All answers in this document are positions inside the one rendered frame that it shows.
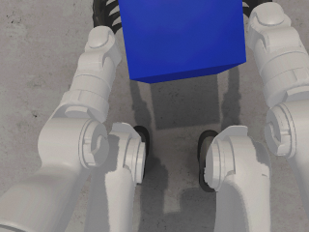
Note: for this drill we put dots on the left robot hand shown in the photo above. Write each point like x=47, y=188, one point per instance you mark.
x=102, y=17

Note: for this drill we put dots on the right robot upper arm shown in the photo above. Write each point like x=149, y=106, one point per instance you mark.
x=287, y=134

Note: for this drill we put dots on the left robot shin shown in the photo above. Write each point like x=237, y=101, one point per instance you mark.
x=124, y=127

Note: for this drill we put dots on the robot right forearm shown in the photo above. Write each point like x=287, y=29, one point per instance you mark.
x=281, y=58

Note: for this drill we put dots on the left robot upper arm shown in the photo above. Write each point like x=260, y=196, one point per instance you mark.
x=69, y=148

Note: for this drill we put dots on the robot left forearm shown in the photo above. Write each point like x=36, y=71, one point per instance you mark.
x=92, y=82

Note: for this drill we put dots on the right robot hand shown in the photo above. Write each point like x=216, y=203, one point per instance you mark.
x=252, y=4

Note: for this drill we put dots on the robot left foot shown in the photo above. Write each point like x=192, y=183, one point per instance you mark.
x=145, y=138

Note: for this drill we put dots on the carton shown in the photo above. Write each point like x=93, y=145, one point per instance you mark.
x=169, y=40

